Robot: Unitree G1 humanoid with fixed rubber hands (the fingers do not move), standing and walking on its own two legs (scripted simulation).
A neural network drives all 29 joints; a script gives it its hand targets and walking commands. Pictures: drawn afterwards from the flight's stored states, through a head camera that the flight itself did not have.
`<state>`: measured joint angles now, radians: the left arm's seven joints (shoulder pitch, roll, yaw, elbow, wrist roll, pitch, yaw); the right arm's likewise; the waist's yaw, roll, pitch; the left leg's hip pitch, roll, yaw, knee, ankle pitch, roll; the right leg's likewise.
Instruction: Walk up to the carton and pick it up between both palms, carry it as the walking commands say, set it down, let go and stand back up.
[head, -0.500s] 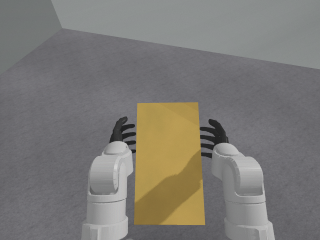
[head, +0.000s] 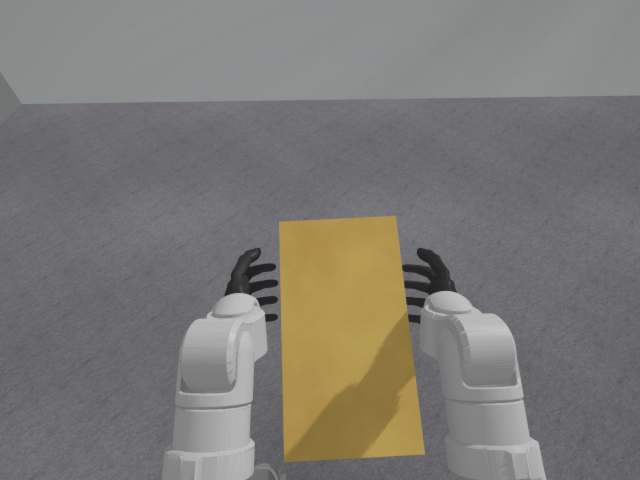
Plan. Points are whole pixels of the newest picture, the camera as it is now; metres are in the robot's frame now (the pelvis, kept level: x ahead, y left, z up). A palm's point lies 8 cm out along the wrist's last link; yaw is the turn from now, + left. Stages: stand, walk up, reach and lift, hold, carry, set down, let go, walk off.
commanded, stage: carry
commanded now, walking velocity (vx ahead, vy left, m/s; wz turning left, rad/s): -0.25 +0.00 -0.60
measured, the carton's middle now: (341, 334) +0.32 -0.01 -0.01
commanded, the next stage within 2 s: none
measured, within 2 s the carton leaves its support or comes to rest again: neither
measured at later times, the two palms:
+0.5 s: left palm (247, 464) +0.14 +0.08 +0.12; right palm (530, 468) +0.13 -0.15 +0.11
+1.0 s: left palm out of the picture +0.07 +0.05 +0.12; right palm out of the picture +0.04 -0.17 +0.11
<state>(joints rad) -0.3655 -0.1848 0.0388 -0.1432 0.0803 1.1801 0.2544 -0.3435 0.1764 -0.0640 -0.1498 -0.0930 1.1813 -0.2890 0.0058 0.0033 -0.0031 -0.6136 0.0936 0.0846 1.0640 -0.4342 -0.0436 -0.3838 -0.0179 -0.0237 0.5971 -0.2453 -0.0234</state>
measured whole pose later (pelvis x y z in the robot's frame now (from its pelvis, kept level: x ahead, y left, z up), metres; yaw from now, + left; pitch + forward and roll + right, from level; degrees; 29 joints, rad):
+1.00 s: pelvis -0.24 -0.02 +0.00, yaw -8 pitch +2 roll +0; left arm -0.39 -0.20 0.07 -0.08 0.11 1.20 0.28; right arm -0.38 0.19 -0.08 -0.09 -0.10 1.22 -0.28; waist 0.00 -0.01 -0.11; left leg -0.44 0.09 0.10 0.50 -0.13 -0.02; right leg -0.39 -0.03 -0.06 0.56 -0.20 -0.01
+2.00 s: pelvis -0.19 -0.03 +0.00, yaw -7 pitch +3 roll +0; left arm -0.33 -0.17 0.08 0.13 0.12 0.89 0.21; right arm -0.32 0.17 -0.09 0.14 -0.11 0.91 -0.21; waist 0.01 0.00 -0.11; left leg -0.38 0.09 0.09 0.50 -0.15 -0.03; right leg -0.33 -0.03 -0.07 0.54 -0.26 0.00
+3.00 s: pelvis -0.21 +0.00 +0.00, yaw -14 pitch -10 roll +0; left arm -0.46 -0.22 0.32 0.46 0.36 0.72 0.07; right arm -0.46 0.22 -0.25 0.52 -0.30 0.70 -0.09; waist 0.04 -0.01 0.01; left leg -0.14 0.03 -0.01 0.51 -0.20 -0.03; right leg -0.11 -0.01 0.06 0.51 -0.24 0.02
